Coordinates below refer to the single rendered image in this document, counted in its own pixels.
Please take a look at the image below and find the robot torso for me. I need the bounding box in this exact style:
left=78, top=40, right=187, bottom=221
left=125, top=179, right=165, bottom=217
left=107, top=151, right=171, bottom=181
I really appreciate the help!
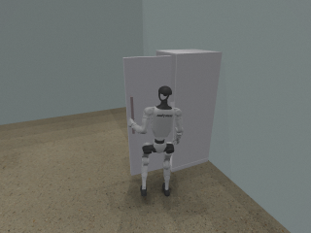
left=151, top=105, right=175, bottom=153

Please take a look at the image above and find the left robot forearm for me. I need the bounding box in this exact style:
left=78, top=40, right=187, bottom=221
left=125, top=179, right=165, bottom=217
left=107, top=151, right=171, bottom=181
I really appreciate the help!
left=130, top=122, right=142, bottom=133

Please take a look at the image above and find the right robot forearm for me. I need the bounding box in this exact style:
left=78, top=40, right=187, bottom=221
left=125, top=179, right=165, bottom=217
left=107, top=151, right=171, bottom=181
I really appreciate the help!
left=174, top=128, right=184, bottom=141

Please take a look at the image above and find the robot left hand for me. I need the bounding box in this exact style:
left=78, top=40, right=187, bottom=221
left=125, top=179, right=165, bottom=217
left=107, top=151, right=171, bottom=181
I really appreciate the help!
left=127, top=117, right=137, bottom=127

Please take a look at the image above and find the handle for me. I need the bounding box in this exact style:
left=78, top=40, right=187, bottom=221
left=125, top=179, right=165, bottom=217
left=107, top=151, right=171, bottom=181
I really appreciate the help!
left=130, top=95, right=135, bottom=134

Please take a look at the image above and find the right robot upper arm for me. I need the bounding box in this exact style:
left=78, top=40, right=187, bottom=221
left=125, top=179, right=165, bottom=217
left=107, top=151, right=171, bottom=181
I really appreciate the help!
left=173, top=107, right=183, bottom=133

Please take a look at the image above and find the left robot upper arm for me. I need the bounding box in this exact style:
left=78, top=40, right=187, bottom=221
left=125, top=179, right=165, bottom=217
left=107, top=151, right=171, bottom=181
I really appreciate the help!
left=140, top=107, right=155, bottom=134

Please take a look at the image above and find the robot right thigh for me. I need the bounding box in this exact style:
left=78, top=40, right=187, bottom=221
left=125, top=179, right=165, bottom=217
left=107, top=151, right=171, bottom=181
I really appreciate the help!
left=162, top=142, right=174, bottom=170

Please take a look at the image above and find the robot right hand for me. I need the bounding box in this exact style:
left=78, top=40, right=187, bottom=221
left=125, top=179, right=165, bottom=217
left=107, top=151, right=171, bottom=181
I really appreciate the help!
left=172, top=137, right=180, bottom=145

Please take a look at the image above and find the fridge door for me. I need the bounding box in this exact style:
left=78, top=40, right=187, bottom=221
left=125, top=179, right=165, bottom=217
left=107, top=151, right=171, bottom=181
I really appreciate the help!
left=122, top=55, right=172, bottom=176

